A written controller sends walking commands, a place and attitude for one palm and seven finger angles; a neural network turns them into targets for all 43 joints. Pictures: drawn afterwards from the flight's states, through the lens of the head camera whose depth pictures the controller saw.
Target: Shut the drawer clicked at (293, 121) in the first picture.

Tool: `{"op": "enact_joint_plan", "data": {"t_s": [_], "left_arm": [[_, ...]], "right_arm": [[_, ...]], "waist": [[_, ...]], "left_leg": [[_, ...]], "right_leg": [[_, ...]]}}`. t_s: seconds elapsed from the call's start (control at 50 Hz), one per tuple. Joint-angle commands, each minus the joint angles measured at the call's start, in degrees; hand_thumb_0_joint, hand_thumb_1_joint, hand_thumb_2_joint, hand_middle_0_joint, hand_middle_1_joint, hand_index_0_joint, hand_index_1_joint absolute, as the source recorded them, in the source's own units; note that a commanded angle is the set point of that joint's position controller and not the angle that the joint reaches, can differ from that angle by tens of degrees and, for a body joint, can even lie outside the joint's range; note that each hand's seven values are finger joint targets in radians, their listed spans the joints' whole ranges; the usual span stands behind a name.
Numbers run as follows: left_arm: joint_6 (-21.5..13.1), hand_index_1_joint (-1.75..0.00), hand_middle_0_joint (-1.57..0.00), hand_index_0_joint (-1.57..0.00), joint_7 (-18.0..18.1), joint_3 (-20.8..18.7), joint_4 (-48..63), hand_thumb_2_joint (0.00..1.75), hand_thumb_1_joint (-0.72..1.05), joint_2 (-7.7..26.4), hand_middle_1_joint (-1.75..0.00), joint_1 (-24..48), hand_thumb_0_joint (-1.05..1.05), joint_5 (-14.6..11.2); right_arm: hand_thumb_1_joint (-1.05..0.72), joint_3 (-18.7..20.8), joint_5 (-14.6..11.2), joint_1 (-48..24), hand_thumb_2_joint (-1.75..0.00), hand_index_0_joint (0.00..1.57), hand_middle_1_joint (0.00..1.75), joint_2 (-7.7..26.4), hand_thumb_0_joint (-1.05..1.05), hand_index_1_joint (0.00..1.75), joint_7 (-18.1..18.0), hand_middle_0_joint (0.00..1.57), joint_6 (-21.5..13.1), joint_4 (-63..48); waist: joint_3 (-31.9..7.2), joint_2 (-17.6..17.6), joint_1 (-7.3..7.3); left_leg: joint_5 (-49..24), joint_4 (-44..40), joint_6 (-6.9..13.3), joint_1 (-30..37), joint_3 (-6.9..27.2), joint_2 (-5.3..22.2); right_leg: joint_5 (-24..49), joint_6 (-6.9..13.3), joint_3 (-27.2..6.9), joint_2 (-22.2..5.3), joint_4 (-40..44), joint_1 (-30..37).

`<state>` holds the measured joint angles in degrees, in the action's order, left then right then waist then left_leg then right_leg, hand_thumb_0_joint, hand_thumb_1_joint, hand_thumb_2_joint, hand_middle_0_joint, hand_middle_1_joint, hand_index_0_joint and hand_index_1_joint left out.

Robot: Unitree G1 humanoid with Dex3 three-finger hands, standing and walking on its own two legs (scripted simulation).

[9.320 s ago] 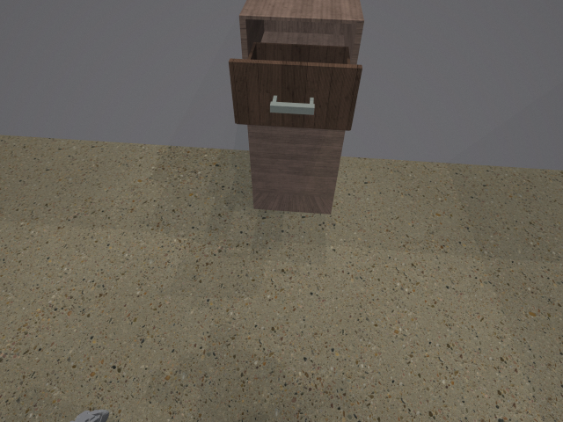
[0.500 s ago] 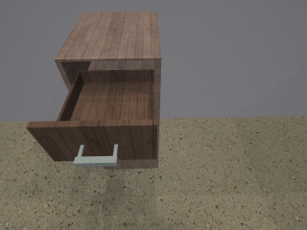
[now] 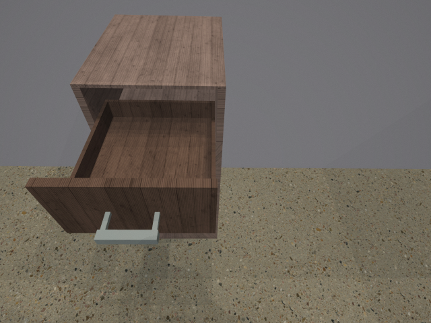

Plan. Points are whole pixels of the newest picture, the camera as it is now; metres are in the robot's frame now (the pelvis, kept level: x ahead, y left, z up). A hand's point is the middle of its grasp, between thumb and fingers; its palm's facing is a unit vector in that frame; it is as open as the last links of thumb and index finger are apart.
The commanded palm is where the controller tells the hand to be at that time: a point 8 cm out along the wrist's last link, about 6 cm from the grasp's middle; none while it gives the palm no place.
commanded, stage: look again from close up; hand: left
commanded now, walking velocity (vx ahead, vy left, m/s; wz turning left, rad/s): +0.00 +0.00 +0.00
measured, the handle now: (130, 227) +0.28 +0.19 +0.01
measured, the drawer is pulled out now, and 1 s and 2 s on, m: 0.30 0.30 0.30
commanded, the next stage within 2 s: raise the hand and make a fist in 0.22 s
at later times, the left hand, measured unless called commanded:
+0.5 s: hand (124, 300) +0.17 +0.18 -0.04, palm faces +0.24 -0.95 -0.20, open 7.0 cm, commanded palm +0.09 +0.21 -0.05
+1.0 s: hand (135, 306) +0.15 +0.14 +0.01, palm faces +0.05 -1.00 -0.04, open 4.6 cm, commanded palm +0.10 +0.20 +0.01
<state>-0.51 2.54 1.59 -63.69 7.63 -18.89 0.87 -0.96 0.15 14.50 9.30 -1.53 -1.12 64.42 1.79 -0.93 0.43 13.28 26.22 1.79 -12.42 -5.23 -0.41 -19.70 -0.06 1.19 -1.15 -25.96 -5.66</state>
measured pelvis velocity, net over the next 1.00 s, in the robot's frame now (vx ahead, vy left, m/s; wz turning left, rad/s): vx -0.05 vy -0.04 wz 0.05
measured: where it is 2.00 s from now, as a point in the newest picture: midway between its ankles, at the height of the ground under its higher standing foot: outside the picture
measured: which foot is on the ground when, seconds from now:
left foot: down 0.00-1.00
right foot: down 0.00-1.00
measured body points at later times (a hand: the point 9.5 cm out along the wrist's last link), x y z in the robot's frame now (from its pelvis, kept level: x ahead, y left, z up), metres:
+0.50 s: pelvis -0.01 -0.02 -0.01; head +0.00 -0.04 +0.44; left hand +0.15 +0.23 -0.02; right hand +0.09 -0.26 -0.14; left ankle +0.01 +0.10 -0.74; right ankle -0.06 -0.11 -0.74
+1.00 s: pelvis -0.05 -0.04 -0.06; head -0.03 -0.05 +0.39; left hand +0.14 +0.20 +0.01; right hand +0.14 -0.25 -0.14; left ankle +0.01 +0.10 -0.74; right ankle -0.06 -0.11 -0.74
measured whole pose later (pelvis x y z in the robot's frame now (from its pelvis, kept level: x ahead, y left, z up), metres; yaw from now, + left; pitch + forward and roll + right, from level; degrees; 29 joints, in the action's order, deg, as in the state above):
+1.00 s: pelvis -0.05 -0.04 -0.06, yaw +3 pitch +8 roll -1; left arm -17.5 -13.3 -7.1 2.3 12.1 -24.1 -15.3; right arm -2.7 -2.0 13.7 10.7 -4.4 -11.7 32.6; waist -6.7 2.8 -0.1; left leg 21.4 55.5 -1.4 -41.7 1.0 3.1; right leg -30.6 3.9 7.4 1.3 -55.8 -33.1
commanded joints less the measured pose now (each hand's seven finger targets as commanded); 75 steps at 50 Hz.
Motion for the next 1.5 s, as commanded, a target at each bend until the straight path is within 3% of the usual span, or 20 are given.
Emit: {"op": "enact_joint_plan", "data": {"t_s": [0.0, 0.28, 0.3, 0.32, 0.34, 0.36, 0.38, 0.4, 0.42, 0.5, 0.54, 0.58, 0.62, 0.7, 0.76, 0.84, 0.96, 1.08, 1.24, 1.48], "left_arm": [[-0.82, -0.3, -0.2, -0.2, 0.3, -1.03, 1.18, 0.9, 0.9, 6.59, -0.3, -4.71, 0.0, -0.15], [-0.95, -0.3, -0.2, -0.2, 0.33, -1.43, 1.52, 0.9, 0.9, 6.73, -0.3, -4.49, 0.0, -0.18], [-2.59, -0.3, -0.2, -0.2, 2.25, -1.68, 1.02, 0.9, 0.9, 7.64, -0.3, -6.03, 0.0, 1.11], [-13.82, -0.32, -0.22, -0.22, 1.6, -6.98, 90.11, 0.9, 0.9, 19.19, -0.32, 33.93, 0.0, -10.45], [-11.5, -0.34, -0.24, -0.24, 4.25, -6.22, 76.08, 0.9, 0.9, 14.3, -0.34, 9.51, 0.0, -5.94], [-3.94, -0.37, -0.26, -0.26, 6.32, -0.65, 67.38, 0.9, 0.9, 4.1, -0.37, -6.87, 0.0, -7.39], [-3.13, -0.39, -0.28, -0.28, 4.84, 3.8, 66.01, 0.9, 0.9, -3.12, -0.39, -6.53, 0.0, -8.21], [-5.32, -0.41, -0.3, -0.3, 3.98, 0.64, 68.34, 0.9, 0.9, 0.41, -0.41, -1.29, 0.0, -8.58], [-8.16, -0.43, -0.32, -0.32, 2.74, -2.21, 66.82, 0.9, 0.9, 2.89, -0.43, -2.7, 0.0, -8.0], [-22.8, -0.52, -0.4, -0.4, -8.76, -4.45, 57.33, 0.9, 0.9, -2.56, -0.52, -24.96, 0.0, -11.88], [-31.02, -0.56, -0.44, -0.44, -14.76, -8.58, 60.9, 0.9, 0.9, 1.55, -0.56, -22.62, 0.0, -14.25], [-38.3, -0.6, -0.48, -0.48, -16.69, -10.8, 76.42, 0.9, 0.9, 7.56, -0.6, -13.85, 0.0, -13.99], [-41.28, -0.65, -0.52, -0.52, -15.66, -13.84, 78.88, 0.9, 0.9, 10.01, -0.65, -12.41, 0.0, -14.32], [-36.65, -0.73, -0.6, -0.6, -14.32, -10.88, 77.68, 0.9, 0.9, 7.93, -0.73, -3.0, 0.0, -15.91], [-31.64, -0.8, -0.66, -0.66, -16.07, -8.63, 80.32, 0.9, 0.9, 10.31, -0.8, 2.9, 0.0, -16.04], [-24.65, -0.88, -0.74, -0.74, -17.1, -10.32, 80.41, 0.9, 0.9, 12.27, -0.88, 2.66, 0.0, -16.71], [-18.56, -1.01, -0.86, -0.86, -14.97, -15.12, 75.41, 0.9, 0.9, 10.78, -1.01, -9.67, 0.0, -17.41], [-21.62, -1.14, -0.98, -0.98, -14.23, -14.39, 83.98, 0.9, 0.9, 9.87, -1.14, -15.71, 0.0, -16.7], [-24.97, -1.32, -1.14, -1.14, -12.36, -7.2, 94.12, 0.9, 0.9, 6.41, -1.32, -19.45, 0.0, -15.38], [-15.64, -1.58, -1.38, -1.38, -9.8, -4.8, 100.7, 0.9, 0.9, 5.9, -1.58, -19.75, 0.0, -13.39]], "right_arm": [[-0.9, 0.95, -0.04, 3.38, -0.9, 0.2, 0.3, 5.12, 0.0, 0.3, -0.23, 0.2, -0.79, -1.21], [-0.9, 0.79, 0.06, 3.28, -0.9, 0.2, 0.3, 5.23, 0.0, 0.3, -0.48, 0.2, -0.78, -1.02], [-0.9, 1.26, 0.02, -0.62, -0.9, 0.2, 0.3, 6.82, 0.0, 0.3, 0.12, 0.2, -1.19, -5.45], [-0.9, 3.38, -2.68, 2.17, -0.9, 0.2, 0.3, 16.0, 0.0, 0.3, -2.1, 0.2, -8.96, -24.41], [-0.9, 1.81, -1.36, -1.76, -0.9, 0.2, 0.3, 10.82, 0.0, 0.3, -3.75, 0.2, -14.8, -21.33], [-0.9, 2.87, -2.8, -1.8, -0.9, 0.2, 0.3, 8.7, 0.0, 0.3, -3.16, 0.2, -16.53, -21.75], [-0.9, 2.76, -2.73, 0.12, -0.9, 0.2, 0.3, 9.26, 0.0, 0.3, -2.57, 0.2, -16.47, -20.16], [-0.9, 4.3, -2.08, -1.68, -0.9, 0.2, 0.3, 11.1, 0.0, 0.3, -2.23, 0.2, -16.8, -23.26], [-0.9, 5.19, -0.87, -1.79, -0.9, 0.2, 0.3, 12.46, 0.0, 0.3, -2.06, 0.2, -16.78, -24.61], [-0.9, 6.26, 0.08, -7.36, -0.9, 0.2, 0.3, 10.99, 0.0, 0.3, 0.25, 0.2, -15.54, -31.77], [-0.9, 6.73, -0.2, -9.32, -0.9, 0.2, 0.3, 10.96, 0.0, 0.3, 1.24, 0.2, -15.6, -34.61], [-0.9, 6.82, 0.14, -9.04, -0.9, 0.2, 0.3, 10.13, 0.0, 0.3, 1.88, 0.2, -16.02, -38.14], [-0.9, 6.77, 0.24, -8.55, -0.9, 0.2, 0.3, 9.0, 0.0, 0.3, 1.23, 0.2, -15.62, -39.01], [-0.9, 5.18, -1.33, -8.77, -0.9, 0.2, 0.3, 9.84, 0.0, 0.3, -0.95, 0.2, -13.73, -41.13], [-0.9, 4.06, -2.25, -7.52, -0.9, 0.2, 0.3, 10.68, 0.0, 0.3, -2.88, 0.2, -13.72, -42.46], [-0.9, 2.72, -2.57, -6.05, -0.9, 0.2, 0.3, 10.41, 0.0, 0.3, -4.32, 0.2, -14.22, -42.4], [-0.9, 2.81, -2.21, -8.16, -0.9, 0.2, 0.3, 9.15, 0.0, 0.3, -3.52, 0.2, -13.98, -40.98], [-0.9, 4.03, -1.94, -6.59, -0.9, 0.2, 0.3, 9.32, 0.0, 0.3, -2.35, 0.2, -14.92, -41.16], [-0.9, 4.33, -2.05, -5.29, -0.9, 0.2, 0.3, 9.98, 0.0, 0.3, -1.13, 0.2, -17.55, -42.11], [-0.9, 2.05, -2.67, -6.99, -0.9, 0.2, 0.3, 9.5, 0.0, 0.3, -1.11, 0.2, -14.15, -45.55]], "waist": [[2.04, 0.66, -0.21], [1.28, -0.27, 0.1], [4.24, -0.91, 0.51], [-23.92, 9.52, -5.85], [-26.93, 20.57, -0.03], [-17.59, 14.57, -1.82], [-10.95, 7.18, -2.9], [-4.41, 1.69, -3.86], [-4.82, -4.93, -4.64], [-9.79, -14.49, 2.21], [-13.88, -10.04, 3.33], [-22.49, 5.47, 3.82], [-22.6, 7.06, 2.14], [-10.15, 1.12, -2.74], [-10.54, 0.38, -3.79], [-14.0, 3.15, -2.19], [-12.71, -1.51, 1.27], [-15.68, -1.71, 1.52], [-15.59, 2.31, 0.0], [-11.0, 2.88, 0.56]], "left_leg": [[-12.14, -4.21, 1.04, 4.6, 6.83, 6.25], [-16.54, -3.76, 0.77, 5.72, 6.37, 6.47], [-22.6, 9.31, -1.02, -0.31, 5.04, 6.3], [-28.98, 0.84, 0.71, 17.15, 5.04, 1.18], [-36.93, -1.67, 0.9, 26.33, 6.45, 4.66], [-39.33, -2.33, -0.5, 18.94, 7.51, 4.87], [-33.66, 0.66, 0.08, 13.09, 7.1, 4.57], [-23.86, 3.55, 0.09, 5.62, 8.26, 4.09], [-14.5, 7.01, 0.17, 0.22, 7.39, 2.38], [-11.44, 17.29, -1.52, -16.26, 5.06, 0.57], [-6.65, 21.68, -1.96, -22.64, 4.4, 0.11], [-7.36, 24.65, -1.36, -19.89, 3.43, 0.02], [-5.14, 27.92, -0.78, -20.87, 3.66, 0.55], [10.65, 30.89, -0.15, -29.66, 4.6, 0.6], [12.99, 31.32, 0.5, -28.57, 4.97, 1.02], [10.07, 27.64, 0.56, -25.02, 6.21, 1.3], [2.29, 22.64, -0.02, -22.18, 7.22, 1.17], [-3.7, 20.18, 0.19, -17.35, 6.12, 0.74], [-3.92, 19.08, 0.67, -12.57, 6.47, 1.12], [1.27, 14.48, 0.44, -10.69, 7.85, 1.98]], "right_leg": [[12.8, 1.3, -4.34, -4.65, 5.27, -6.34], [18.8, 1.35, -3.83, -5.08, 5.47, -4.08], [40.47, -0.31, -6.8, -7.2, 5.77, -7.43], [38.64, 1.51, -0.7, -2.31, -1.72, -4.34], [21.24, 2.38, 0.84, 0.96, -7.3, -7.92], [8.07, 1.41, 3.67, 1.49, -10.58, -13.94], [6.95, 0.76, 3.9, 1.05, -8.55, -16.85], [6.76, 0.56, 4.67, 0.82, -5.77, -19.61], [9.5, 0.48, 5.15, 1.14, -4.27, -21.84], [21.22, -0.04, 4.84, 1.26, -17.1, -24.61], [20.38, -0.09, 2.19, 0.43, -21.76, -26.54], [16.53, 1.17, -0.35, 0.44, -25.01, -27.32], [11.29, 1.21, -1.96, 0.55, -25.44, -31.27], [-14.36, 0.43, -7.92, -0.7, -17.18, -39.1], [-23.7, 0.09, -11.17, -1.09, -12.11, -38.02], [-16.42, -0.3, -9.65, -1.19, -11.28, -31.9], [3.66, -2.1, -5.81, -1.66, -12.77, -24.23], [15.41, -1.88, -1.85, -0.8, -15.39, -21.63], [8.1, 0.37, 2.79, 1.34, -17.04, -26.35], [2.65, 0.89, 4.29, 2.16, -14.4, -24.96]]}}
